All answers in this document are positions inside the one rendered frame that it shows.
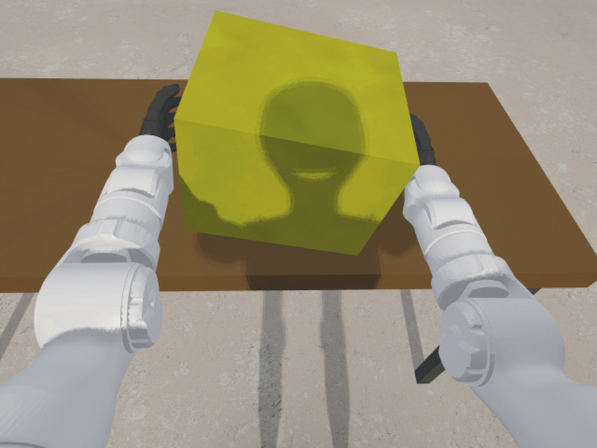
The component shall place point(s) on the right robot hand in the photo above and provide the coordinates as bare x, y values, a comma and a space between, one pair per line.
423, 142

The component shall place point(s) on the robot left forearm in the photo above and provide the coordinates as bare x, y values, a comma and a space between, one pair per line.
128, 217

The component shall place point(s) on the table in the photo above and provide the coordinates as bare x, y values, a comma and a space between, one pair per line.
59, 139

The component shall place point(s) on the left robot hand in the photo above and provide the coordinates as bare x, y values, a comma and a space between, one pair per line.
158, 118

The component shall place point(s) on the carton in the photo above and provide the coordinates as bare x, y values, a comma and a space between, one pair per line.
291, 138

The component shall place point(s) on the left robot upper arm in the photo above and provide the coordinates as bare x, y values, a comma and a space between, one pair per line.
92, 318

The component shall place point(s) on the right robot upper arm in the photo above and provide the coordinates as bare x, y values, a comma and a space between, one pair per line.
510, 353

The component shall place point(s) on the robot right forearm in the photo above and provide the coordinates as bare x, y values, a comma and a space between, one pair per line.
457, 252

